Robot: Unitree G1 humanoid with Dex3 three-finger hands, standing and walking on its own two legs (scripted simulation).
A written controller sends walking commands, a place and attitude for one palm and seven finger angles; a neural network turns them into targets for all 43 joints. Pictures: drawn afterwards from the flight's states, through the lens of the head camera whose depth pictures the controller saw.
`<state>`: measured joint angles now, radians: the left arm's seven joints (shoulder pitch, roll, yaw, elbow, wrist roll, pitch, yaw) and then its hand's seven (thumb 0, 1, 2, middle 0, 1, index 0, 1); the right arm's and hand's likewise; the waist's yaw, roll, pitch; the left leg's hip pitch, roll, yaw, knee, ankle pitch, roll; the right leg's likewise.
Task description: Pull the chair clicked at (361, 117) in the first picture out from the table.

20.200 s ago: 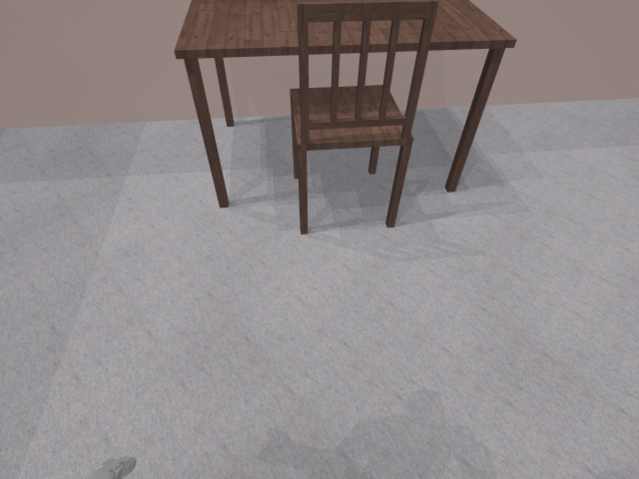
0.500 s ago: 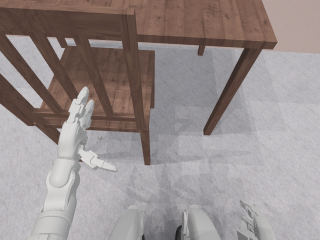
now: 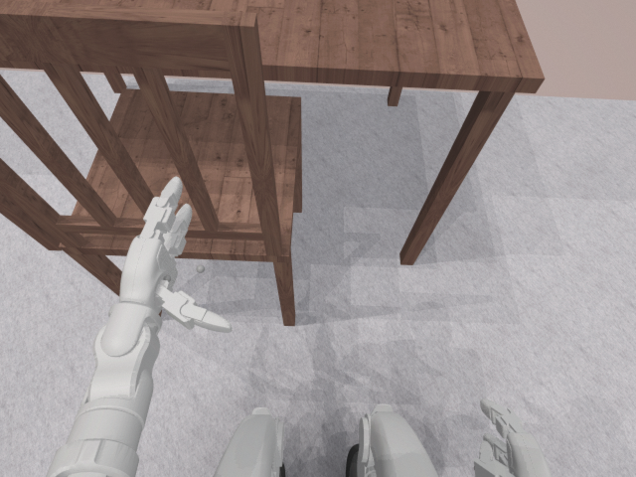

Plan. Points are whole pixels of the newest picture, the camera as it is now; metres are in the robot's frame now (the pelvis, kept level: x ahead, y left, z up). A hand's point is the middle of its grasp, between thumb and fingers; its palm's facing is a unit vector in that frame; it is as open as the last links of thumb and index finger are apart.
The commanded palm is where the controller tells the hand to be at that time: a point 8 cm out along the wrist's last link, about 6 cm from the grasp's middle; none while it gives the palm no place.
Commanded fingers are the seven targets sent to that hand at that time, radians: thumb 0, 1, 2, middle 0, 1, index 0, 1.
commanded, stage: push the fingers through the gap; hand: left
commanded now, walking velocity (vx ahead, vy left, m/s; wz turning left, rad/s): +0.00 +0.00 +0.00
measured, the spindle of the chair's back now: (121, 162) +0.49 +0.27 +0.05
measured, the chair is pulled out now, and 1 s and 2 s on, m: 0.00 -0.01 -0.01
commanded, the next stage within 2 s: aim the fingers beside a spindle in 0.18 s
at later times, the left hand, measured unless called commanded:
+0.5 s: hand (197, 255) +0.38 +0.16 +0.01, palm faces -0.04 -1.00 -0.05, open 16.4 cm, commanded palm +0.37 +0.21 +0.02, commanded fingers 0.00 -0.50 0.30 -0.06 -0.08 -0.06 -0.08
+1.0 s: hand (194, 255) +0.38 +0.17 +0.01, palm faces -0.05 -1.00 -0.04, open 16.3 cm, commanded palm +0.36 +0.22 +0.02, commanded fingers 0.00 -0.50 0.30 -0.06 -0.08 -0.06 -0.08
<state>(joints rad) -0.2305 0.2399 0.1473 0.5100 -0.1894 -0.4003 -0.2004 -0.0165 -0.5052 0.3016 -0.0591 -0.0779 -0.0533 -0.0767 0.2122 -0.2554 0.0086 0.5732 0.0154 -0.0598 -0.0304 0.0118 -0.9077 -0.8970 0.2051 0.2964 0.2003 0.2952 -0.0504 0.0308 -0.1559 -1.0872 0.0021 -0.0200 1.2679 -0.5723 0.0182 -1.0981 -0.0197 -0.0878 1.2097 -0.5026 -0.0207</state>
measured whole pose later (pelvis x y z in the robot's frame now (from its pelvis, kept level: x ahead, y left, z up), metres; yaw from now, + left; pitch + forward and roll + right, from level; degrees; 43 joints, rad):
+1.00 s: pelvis -0.01 +0.01 +0.00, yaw -1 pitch +23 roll -3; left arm -0.34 0.27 0.20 0.63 -0.17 -0.48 -0.19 -0.02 -0.50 0.30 -0.06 -0.08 -0.20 -0.16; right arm 0.22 -0.25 0.02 0.60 0.00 -0.05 -0.03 0.01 -0.91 -0.90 0.20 0.30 0.20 0.30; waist -0.07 0.03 -0.14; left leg -1.11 0.01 -0.01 1.27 -0.56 0.03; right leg -1.12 -0.02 -0.08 1.20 -0.48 -0.01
